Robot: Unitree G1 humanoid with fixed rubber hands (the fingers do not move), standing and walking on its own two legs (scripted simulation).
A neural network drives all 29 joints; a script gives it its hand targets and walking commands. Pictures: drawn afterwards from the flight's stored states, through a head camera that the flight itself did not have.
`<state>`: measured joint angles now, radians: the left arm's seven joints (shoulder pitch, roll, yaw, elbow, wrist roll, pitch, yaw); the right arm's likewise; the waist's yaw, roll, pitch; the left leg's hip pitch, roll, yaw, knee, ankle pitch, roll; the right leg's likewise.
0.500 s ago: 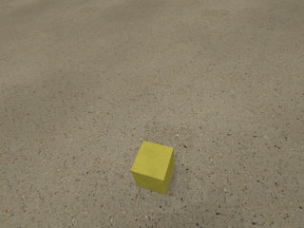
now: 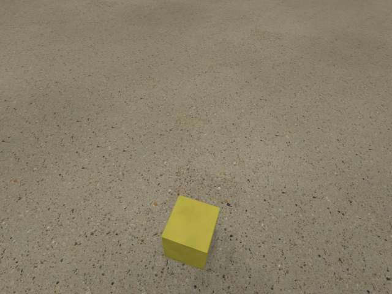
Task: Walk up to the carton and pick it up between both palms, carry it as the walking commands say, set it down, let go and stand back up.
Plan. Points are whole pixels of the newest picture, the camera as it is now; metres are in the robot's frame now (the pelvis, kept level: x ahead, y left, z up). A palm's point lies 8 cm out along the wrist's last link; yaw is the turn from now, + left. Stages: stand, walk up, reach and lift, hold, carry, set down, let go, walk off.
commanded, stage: walk up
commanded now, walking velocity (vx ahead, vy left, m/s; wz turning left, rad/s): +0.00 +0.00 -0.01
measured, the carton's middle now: (191, 232) +0.52 +0.02 -0.65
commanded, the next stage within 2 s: none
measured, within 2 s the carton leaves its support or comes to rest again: neither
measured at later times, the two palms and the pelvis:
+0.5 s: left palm out of the picture +0.00 +0.34 -0.11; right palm out of the picture +0.06 -0.22 -0.13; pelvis +0.02 +0.05 +0.00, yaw -8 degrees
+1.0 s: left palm (103, 204) +0.38 +0.27 -0.12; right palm out of the picture +0.01 -0.09 -0.14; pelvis +0.16 +0.11 -0.01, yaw -14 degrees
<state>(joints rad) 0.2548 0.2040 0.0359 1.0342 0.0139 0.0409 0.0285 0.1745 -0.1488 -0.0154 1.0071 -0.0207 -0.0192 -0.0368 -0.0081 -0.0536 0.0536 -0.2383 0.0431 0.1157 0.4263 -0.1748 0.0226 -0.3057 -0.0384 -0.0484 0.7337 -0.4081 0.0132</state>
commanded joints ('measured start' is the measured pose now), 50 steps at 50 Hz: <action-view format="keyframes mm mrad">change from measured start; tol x32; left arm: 1 98 20 3 -11 -1 -2 5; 50 -169 67 25 -198 -10 -7 -37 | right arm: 1 39 -144 -32 -12 0 7 -6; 50 308 -224 -61 -27 -9 -1 -25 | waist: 1 12 214 -62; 25 43 -265 -19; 31 -96 352 -58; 50 -13 175 -65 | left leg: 1 50 212 -178 -113 297 118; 11 90 69 -92 -92 31 -15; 16 -426 43 -164 571 -135 -107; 28 246 -57 52 -18 -95 -109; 32 217 381 -499 -343 -539 48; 41 185 161 -17 -110 885 86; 50 273 303 -74 121 1085 87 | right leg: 1 39 -9 8 -128 53 -8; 12 45 -147 144 -449 145 -72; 14 178 -449 663 -591 -244 -220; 26 -61 -199 303 -541 -155 -152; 32 -430 -45 106 360 -162 -26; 50 -95 54 -19 -103 96 -48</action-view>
